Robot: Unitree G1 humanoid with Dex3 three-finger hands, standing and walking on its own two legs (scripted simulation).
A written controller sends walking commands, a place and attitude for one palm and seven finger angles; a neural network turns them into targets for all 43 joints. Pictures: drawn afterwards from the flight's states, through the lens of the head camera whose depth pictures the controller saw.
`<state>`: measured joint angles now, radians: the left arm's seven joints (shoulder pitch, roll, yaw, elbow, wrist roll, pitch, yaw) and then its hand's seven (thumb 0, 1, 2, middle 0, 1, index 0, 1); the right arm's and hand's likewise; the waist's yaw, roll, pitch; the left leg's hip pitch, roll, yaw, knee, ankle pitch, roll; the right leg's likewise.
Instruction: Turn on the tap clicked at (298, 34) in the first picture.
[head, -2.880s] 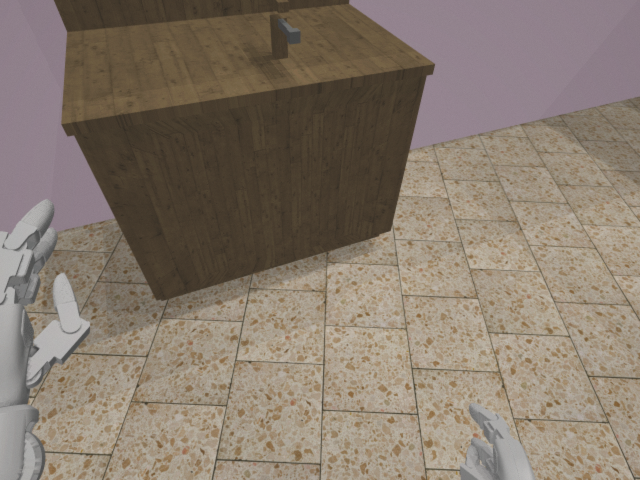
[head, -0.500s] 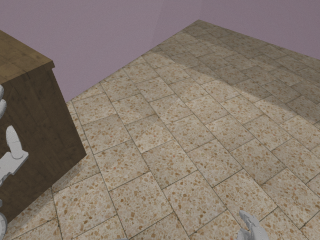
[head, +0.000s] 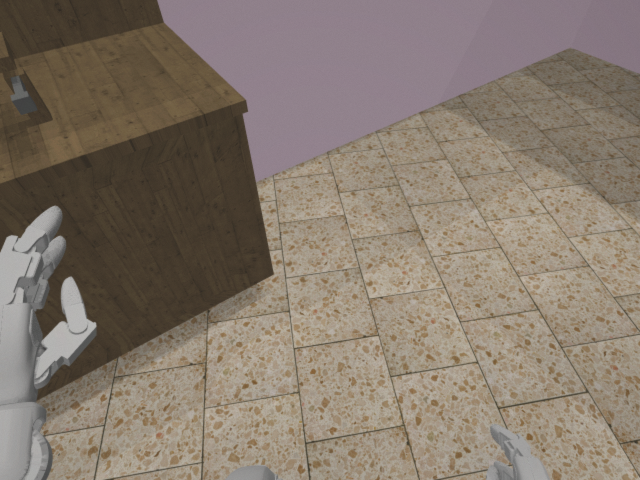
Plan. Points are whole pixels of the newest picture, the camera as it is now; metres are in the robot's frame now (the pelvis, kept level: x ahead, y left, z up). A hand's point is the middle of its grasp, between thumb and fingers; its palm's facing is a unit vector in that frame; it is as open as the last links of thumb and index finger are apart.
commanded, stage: turn to face it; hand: left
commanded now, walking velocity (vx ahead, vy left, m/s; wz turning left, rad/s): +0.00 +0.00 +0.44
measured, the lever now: (24, 102) +0.69 +0.59 +0.11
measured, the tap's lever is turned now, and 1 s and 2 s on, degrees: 0 0 0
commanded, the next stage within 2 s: take the last steps up to it in 0.34 s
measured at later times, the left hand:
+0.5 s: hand out of the picture +0.09 +0.26 +0.17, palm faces +0.60 -0.66 -0.45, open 7.4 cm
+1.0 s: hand out of the picture +0.03 +0.27 +0.17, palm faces +0.67 -0.65 -0.35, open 7.4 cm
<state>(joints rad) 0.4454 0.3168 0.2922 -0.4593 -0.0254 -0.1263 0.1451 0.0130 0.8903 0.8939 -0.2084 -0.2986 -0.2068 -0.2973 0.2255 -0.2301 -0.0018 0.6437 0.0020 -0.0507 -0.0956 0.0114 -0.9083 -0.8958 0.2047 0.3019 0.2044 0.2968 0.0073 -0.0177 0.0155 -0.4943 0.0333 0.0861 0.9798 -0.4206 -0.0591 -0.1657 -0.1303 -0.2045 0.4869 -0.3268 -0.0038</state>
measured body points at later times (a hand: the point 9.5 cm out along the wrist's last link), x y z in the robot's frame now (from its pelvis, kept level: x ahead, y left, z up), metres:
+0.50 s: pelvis -0.06 -0.02 -0.02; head -0.05 -0.04 +0.43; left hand +0.05 +0.29 +0.20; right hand +0.15 -0.17 -0.12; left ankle -0.04 +0.13 -0.74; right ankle -0.02 -0.10 -0.75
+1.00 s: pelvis -0.10 -0.02 -0.01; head -0.11 -0.02 +0.44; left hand -0.01 +0.30 +0.19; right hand +0.12 -0.23 -0.08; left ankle -0.15 +0.09 -0.75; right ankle -0.02 -0.10 -0.74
